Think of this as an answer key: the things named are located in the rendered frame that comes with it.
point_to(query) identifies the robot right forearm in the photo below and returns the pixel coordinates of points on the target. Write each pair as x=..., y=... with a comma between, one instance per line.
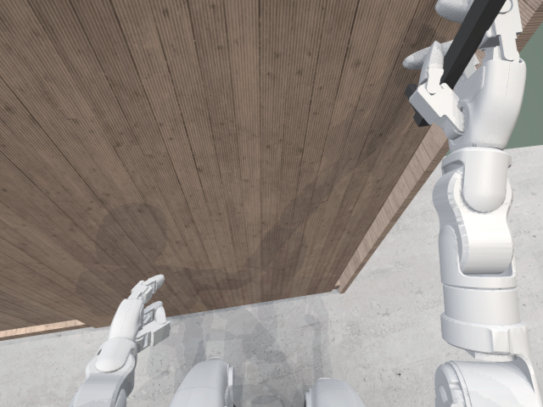
x=473, y=198

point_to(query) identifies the robot thigh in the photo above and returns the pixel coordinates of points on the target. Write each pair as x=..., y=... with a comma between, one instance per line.
x=332, y=393
x=210, y=383

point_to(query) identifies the wardrobe door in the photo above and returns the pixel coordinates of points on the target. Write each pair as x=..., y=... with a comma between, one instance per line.
x=240, y=148
x=18, y=311

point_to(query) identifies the right robot upper arm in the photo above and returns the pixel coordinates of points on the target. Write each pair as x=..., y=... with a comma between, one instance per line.
x=482, y=384

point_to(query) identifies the robot left thigh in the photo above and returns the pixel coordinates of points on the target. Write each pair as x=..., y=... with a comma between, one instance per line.
x=210, y=383

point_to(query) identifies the robot left forearm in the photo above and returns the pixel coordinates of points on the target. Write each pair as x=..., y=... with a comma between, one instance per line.
x=109, y=375

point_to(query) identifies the robot right thigh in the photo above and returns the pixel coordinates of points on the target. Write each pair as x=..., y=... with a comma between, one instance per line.
x=332, y=393

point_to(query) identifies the robot left hand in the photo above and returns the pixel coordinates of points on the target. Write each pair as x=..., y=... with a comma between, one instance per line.
x=144, y=326

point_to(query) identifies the robot right hand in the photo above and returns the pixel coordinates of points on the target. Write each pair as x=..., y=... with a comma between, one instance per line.
x=491, y=96

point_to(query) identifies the handle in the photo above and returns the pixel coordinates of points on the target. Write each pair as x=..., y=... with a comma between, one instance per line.
x=478, y=20

